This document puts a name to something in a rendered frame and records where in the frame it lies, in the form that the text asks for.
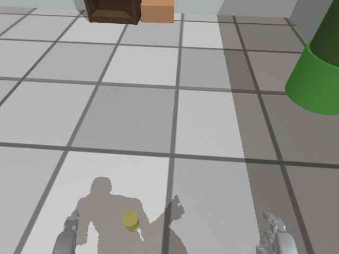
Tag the left robot hand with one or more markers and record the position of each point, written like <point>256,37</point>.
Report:
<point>66,241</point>

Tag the potted plant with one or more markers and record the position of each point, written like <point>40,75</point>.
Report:
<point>314,82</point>

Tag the bookshelf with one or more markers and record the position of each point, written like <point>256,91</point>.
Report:
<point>113,11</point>

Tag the right robot hand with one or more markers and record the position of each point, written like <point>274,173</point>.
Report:
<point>281,241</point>

